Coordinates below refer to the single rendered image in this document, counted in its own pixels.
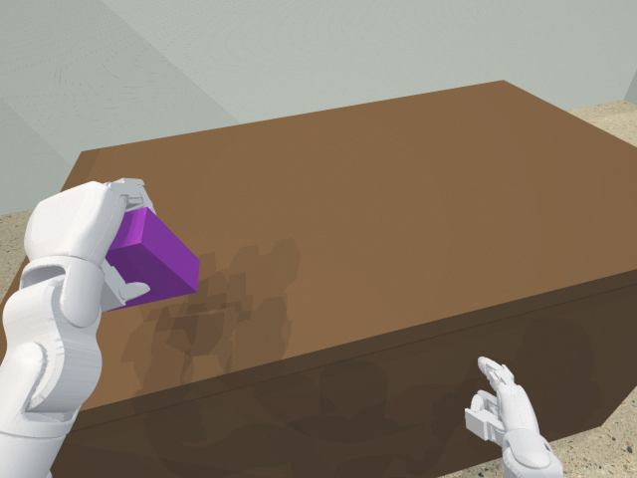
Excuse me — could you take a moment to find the left robot forearm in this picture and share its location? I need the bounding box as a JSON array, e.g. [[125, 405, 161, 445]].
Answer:
[[0, 256, 105, 478]]

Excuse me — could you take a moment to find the right robot forearm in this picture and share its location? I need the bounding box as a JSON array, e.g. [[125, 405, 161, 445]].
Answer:
[[502, 429, 564, 478]]

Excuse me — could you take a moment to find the robot right hand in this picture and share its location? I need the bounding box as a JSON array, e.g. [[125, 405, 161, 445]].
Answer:
[[465, 357, 539, 447]]

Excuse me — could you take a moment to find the sponge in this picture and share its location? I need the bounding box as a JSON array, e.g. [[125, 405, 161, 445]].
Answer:
[[106, 207, 200, 312]]

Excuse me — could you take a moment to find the robot left hand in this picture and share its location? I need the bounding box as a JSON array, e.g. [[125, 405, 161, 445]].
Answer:
[[24, 178, 156, 313]]

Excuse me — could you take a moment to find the table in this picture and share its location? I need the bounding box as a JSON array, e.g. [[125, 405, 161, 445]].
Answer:
[[0, 80, 637, 478]]

